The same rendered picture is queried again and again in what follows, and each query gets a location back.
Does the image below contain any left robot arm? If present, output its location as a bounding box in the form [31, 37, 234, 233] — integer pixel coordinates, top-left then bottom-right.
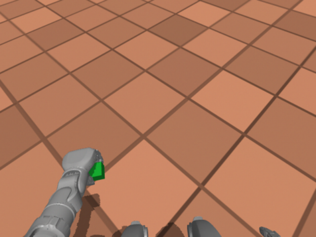
[24, 167, 88, 237]

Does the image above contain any left robot hand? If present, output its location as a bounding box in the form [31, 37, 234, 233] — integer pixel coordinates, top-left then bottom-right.
[62, 147, 104, 186]

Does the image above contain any right robot hand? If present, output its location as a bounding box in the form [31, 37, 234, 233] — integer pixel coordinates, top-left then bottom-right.
[259, 227, 281, 237]

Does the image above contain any small box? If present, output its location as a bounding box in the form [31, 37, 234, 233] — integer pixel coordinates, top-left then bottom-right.
[89, 162, 105, 181]

